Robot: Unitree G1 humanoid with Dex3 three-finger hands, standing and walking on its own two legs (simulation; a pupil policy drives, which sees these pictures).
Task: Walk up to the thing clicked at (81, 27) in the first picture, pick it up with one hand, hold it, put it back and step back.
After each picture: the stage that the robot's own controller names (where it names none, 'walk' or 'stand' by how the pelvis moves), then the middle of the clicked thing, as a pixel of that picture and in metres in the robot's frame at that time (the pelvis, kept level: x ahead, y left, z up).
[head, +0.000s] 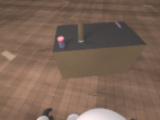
stand; (81, 32) +0.91 +0.15 -0.01
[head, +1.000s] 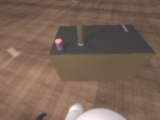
walk; (80, 35) +0.82 +0.18 +0.01
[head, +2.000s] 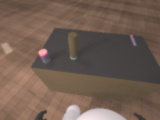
stand; (73, 47) +0.56 +0.19 +0.02
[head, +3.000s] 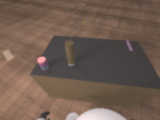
stand; (70, 54) +0.54 +0.20 -0.01
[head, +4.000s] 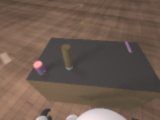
stand; (68, 58) +0.50 +0.21 -0.01
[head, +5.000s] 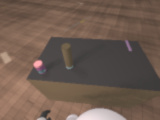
stand; (68, 57) +0.50 +0.22 -0.01
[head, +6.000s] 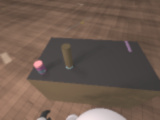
stand; (68, 57) +0.50 +0.22 -0.01
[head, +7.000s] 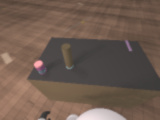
stand; (68, 57) +0.50 +0.22 -0.01
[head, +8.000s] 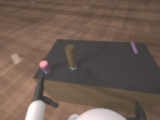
rise first; (71, 58) +0.50 +0.21 +0.00
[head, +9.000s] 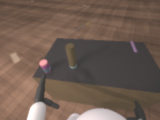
go down; (71, 57) +0.51 +0.21 +0.00
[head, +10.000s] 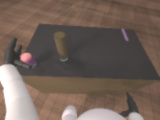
go down; (62, 48) +0.52 +0.20 +0.02
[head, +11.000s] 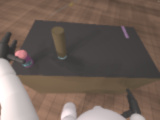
go down; (60, 45) +0.51 +0.20 +0.06
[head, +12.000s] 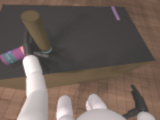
close in; (40, 36) +0.51 +0.23 +0.09
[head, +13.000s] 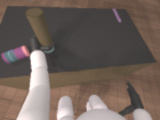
close; (43, 34) +0.53 +0.22 +0.10
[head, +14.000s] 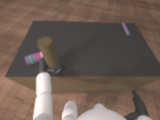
lift; (51, 58) +0.39 +0.24 +0.09
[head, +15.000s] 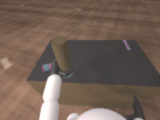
lift; (63, 60) +0.32 +0.17 +0.19
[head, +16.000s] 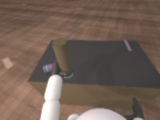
hold; (64, 61) +0.33 +0.17 +0.17
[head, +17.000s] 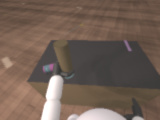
hold; (65, 61) +0.33 +0.17 +0.16
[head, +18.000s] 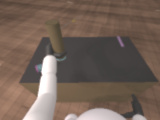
crouch; (57, 43) +0.45 +0.20 +0.19
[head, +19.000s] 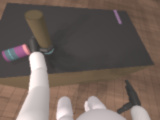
lower; (42, 36) +0.51 +0.23 +0.08
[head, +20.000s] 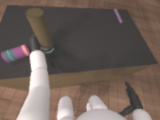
lower; (43, 35) +0.52 +0.23 +0.10
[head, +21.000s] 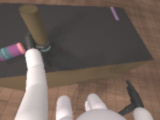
lower; (38, 33) +0.53 +0.23 +0.10
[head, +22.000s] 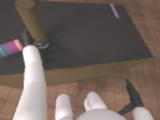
lower; (36, 29) +0.54 +0.24 +0.11
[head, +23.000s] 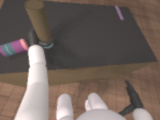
loosen; (42, 29) +0.54 +0.22 +0.11
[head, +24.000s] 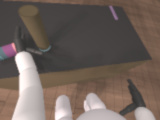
withdraw; (38, 33) +0.52 +0.22 +0.10
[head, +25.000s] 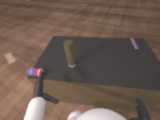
sink last; (70, 54) +0.50 +0.20 +0.05
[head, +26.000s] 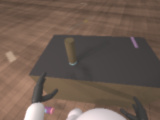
stand; (71, 52) +0.52 +0.20 +0.05
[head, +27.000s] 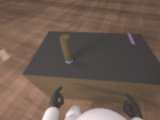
stand; (67, 50) +0.52 +0.21 +0.06
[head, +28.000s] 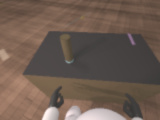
stand; (67, 50) +0.51 +0.21 +0.06
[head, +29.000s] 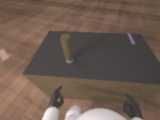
stand; (67, 50) +0.52 +0.21 +0.06
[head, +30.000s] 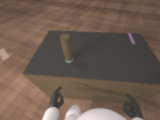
stand; (67, 49) +0.52 +0.21 +0.06
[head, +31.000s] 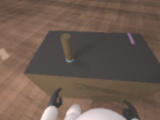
stand; (68, 49) +0.52 +0.20 +0.05
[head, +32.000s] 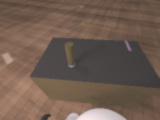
stand; (70, 55) +0.53 +0.20 +0.00
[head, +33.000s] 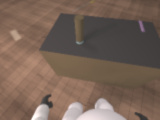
walk; (79, 31) +0.69 +0.14 +0.03
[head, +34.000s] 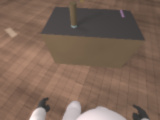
walk; (73, 16) +0.97 +0.24 +0.01
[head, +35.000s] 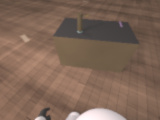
stand; (79, 23) +1.13 +0.21 +0.00
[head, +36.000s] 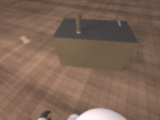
stand; (78, 23) +1.13 +0.20 -0.01
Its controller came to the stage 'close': yes
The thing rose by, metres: 0.20
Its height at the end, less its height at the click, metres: +0.00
